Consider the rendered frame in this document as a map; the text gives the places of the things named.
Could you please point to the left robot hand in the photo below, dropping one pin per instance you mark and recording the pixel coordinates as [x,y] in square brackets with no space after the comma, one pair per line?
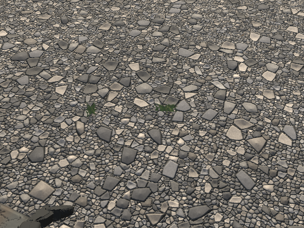
[46,215]

